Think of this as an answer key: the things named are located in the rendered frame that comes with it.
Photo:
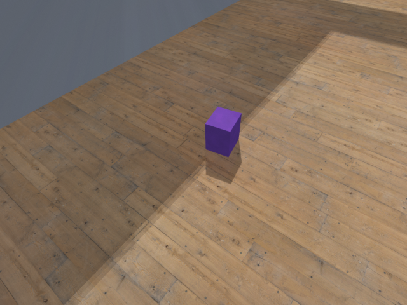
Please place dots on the carton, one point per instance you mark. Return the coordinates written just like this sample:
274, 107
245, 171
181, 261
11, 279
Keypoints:
222, 131

